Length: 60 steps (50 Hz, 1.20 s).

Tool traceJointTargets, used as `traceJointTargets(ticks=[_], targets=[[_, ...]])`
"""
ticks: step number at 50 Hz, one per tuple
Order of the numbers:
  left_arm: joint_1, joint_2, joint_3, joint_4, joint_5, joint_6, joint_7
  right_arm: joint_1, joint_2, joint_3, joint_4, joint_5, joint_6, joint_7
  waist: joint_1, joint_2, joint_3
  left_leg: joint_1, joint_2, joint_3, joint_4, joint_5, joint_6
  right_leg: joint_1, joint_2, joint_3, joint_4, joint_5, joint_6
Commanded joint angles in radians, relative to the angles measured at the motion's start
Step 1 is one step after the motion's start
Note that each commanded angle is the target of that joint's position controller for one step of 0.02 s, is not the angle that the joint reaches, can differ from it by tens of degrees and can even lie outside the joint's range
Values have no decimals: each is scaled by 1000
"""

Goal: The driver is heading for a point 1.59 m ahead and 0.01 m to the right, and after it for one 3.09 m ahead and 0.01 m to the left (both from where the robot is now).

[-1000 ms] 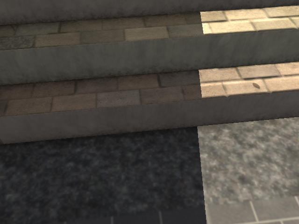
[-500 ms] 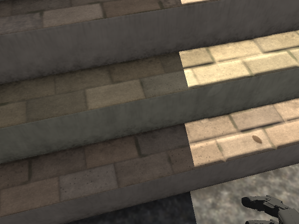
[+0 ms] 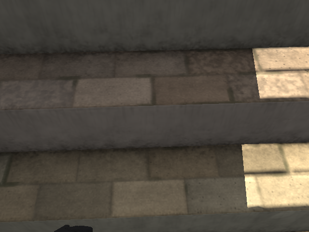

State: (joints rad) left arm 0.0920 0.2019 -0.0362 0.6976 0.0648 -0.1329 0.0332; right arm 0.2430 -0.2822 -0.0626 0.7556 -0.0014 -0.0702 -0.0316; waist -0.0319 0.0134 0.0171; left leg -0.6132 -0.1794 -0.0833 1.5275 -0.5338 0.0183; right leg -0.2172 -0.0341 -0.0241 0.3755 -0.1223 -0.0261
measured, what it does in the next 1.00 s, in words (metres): climbs: left foot 0.21 m higher, then right foot 0.21 m higher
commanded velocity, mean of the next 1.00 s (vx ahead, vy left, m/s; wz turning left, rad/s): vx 0.10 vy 0.00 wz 0.10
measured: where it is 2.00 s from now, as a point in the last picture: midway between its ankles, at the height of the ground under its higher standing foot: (178, 193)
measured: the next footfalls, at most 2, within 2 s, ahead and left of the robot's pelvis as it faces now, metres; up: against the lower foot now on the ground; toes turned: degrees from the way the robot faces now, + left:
left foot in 0.16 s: +0.23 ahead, +0.11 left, +0.21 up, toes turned +2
right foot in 0.82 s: +0.45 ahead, -0.17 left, +0.43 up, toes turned +3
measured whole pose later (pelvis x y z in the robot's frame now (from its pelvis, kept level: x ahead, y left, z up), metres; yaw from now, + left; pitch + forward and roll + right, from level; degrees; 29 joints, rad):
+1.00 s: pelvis +0.34 -0.07 +0.32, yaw +4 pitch +3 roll -3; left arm 0.19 0.16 0.00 0.96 0.02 0.05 0.03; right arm 0.25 -0.26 -0.05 0.88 -0.04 -0.03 0.02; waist 0.01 0.05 -0.07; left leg -0.62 -0.06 -0.17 1.59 -0.06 0.07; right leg -0.72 0.03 -0.08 1.15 -0.49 -0.06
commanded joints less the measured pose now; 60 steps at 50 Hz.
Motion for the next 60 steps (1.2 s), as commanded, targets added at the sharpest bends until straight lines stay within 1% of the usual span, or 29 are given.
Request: traceJointTargets(ticks=[1,6,8,9,10,11,13,14,16,17,18,20,24,28,32,35,37,38,41,43,44,45,46,48,51,52,54,57,60], targets=[[332,91,64,135,30,6,-3,-160,82,49,-211,-9,9,-60,79,-106,-151,-753,55,-48,607,-389,38,642,-378,116,7,1126,-159],[139,135,62,203,-68,20,-20,-384,95,97,-477,-64,36,-31,-102,-169,7,-466,208,116,65,-224,45,58,-221,-155,-300,1049,-96],[115,329,109,99,-120,13,-42,100,16,71,-263,-20,84,-14,-220,-157,-492,495,-32,271,-167,140,43,-51,-209,-100,-44,1931,-189],[-44,411,147,62,-148,-8,-63,286,-31,41,-201,-32,105,-17,-362,-105,-584,561,21,44,-369,233,85,0,-240,-62,315,1991,-134],[-72,359,145,9,-157,-4,-93,361,-175,-7,-161,-59,109,-33,-387,306,-647,674,256,-415,-784,586,238,-156,-30,-78,845,1113,-40],[25,263,125,66,-69,12,-115,207,-216,-22,-140,-33,119,-67,-261,472,-731,616,396,-835,-1073,860,333,-228,199,79,1414,-59,24],[-13,48,64,-31,-21,90,-57,-65,-81,10,-124,-25,100,-40,-51,62,-395,289,395,-653,-934,361,280,-505,138,265,1724,-97,12],[-7,-21,39,-71,3,121,-24,-113,-35,29,-56,-26,91,-30,27,-2,-103,106,341,-498,-893,325,212,-625,88,249,1658,-154,5],[131,-15,36,-39,8,147,22,-97,48,45,37,-22,70,-6,92,-2,70,51,273,-274,-910,364,150,-730,125,204,1680,-264,2],[173,-17,33,-38,7,153,29,-92,88,55,54,-9,49,2,123,-17,60,63,271,-214,-938,486,141,-707,104,205,1618,-192,1],[88,98,31,-137,-96,112,-9,-116,138,95,-46,-78,6,52,48,17,-50,117,277,-212,-971,768,238,-863,114,263,1407,-169,-23],[47,53,4,-168,-63,100,-46,-97,-6,57,-26,-92,4,64,81,87,-219,262,336,-174,-1036,1150,286,-824,95,132,1507,-249,16],[-5,55,6,-131,-74,111,-35,195,30,83,80,-140,-8,98,-5,16,-87,529,411,-200,-1120,913,305,-1231,182,236,2031,-277,-44],[-18,59,-8,-118,-47,105,-92,43,-28,99,0,-97,-2,102,60,11,-111,311,329,-39,-1214,566,210,-1015,29,41,1895,-78,15],[-247,30,-44,-201,-25,131,-62,344,-88,79,50,-98,-17,48,-120,121,-87,661,454,-232,-1192,698,298,-1351,0,57,1670,-231,65],[-204,-20,-44,-168,-22,171,-32,409,-56,80,120,-104,-21,85,-109,146,-55,839,578,-289,-1219,724,345,-1530,-35,116,1680,-202,38],[-372,-42,-68,-240,-13,203,-91,271,-108,58,158,-51,-2,125,-20,120,-26,450,535,-151,-1410,639,286,-1078,-29,-64,1202,-794,-53],[-365,-29,-65,-211,-25,219,-112,277,-102,63,196,-76,7,143,-9,167,-38,289,535,-154,-1491,564,281,-875,0,-82,1178,-726,-59],[-10,98,-11,-35,-58,178,-148,80,-234,19,160,-18,-62,168,156,221,-285,543,437,40,-1152,2044,197,-441,138,-135,870,-235,-81],[172,174,25,66,-17,208,-128,222,-113,23,212,-69,-34,199,170,-125,-402,79,238,18,-839,1319,90,14,-39,419,467,82,-293],[372,264,75,114,34,230,-117,189,-80,4,240,-60,5,207,255,-308,-391,-58,129,-79,-422,484,60,-22,-211,816,105,-275,-390],[443,258,86,154,47,210,-103,151,-76,-13,267,-6,25,189,293,-267,-278,-163,71,-289,75,496,79,-144,-231,971,41,-543,-385],[59,87,65,165,-90,189,-10,-12,38,13,80,-14,17,90,57,-60,-269,42,168,-176,137,455,42,-281,-162,763,139,-580,-255],[-42,-48,28,230,-64,172,31,48,120,39,73,-34,42,25,-46,16,-10,-55,145,-132,148,461,52,-530,-115,496,301,-586,-178],[45,-65,36,303,-34,124,7,107,146,50,75,-37,57,-2,-48,-38,38,-206,76,-83,385,448,87,-468,-91,328,313,-431,-170],[-19,-34,5,170,3,76,-44,27,12,51,84,34,37,70,53,-200,-99,-351,78,-258,255,382,88,-388,-55,321,170,-320,-170],[-15,0,1,151,6,76,-56,14,-77,26,98,11,41,77,55,12,-176,-390,107,-216,156,449,0,-320,-123,387,181,-213,-234],[-12,26,2,108,-38,57,-72,-1,-85,10,158,-19,57,47,48,-12,-182,-363,178,-177,30,414,-118,-295,-154,403,104,-336,-207],[-57,60,22,118,-97,11,-105,-30,29,38,152,-59,51,137,16,-78,-88,259,238,132,-508,126,-201,-583,-14,97,28,-418,-32]])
